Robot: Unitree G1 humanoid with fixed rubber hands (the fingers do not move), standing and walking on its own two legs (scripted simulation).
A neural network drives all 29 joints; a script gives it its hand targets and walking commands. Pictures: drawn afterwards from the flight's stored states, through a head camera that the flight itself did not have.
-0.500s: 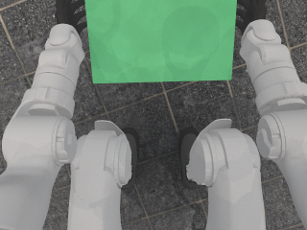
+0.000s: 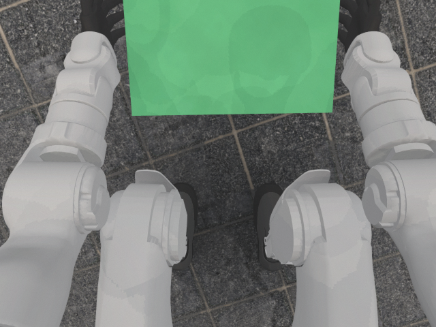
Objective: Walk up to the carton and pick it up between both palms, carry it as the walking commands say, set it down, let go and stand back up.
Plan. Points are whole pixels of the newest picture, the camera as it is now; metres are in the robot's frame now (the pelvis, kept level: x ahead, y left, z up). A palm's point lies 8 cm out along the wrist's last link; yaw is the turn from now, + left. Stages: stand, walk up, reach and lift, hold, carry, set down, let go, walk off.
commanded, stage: set down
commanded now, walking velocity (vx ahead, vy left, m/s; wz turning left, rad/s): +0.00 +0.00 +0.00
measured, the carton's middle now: (228, 47) +0.52 +0.00 -0.24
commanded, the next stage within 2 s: none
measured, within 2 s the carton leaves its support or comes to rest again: neither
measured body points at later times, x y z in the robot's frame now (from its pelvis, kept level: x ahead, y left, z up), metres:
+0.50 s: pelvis +0.00 +0.00 +0.01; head +0.36 -0.01 +0.27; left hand +0.52 +0.20 -0.18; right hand +0.51 -0.22 -0.19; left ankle +0.11 +0.11 -0.31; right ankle +0.11 -0.11 -0.31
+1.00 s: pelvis -0.01 +0.00 +0.00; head +0.35 +0.00 +0.25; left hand +0.51 +0.23 -0.18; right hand +0.51 -0.24 -0.19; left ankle +0.11 +0.11 -0.31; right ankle +0.11 -0.11 -0.31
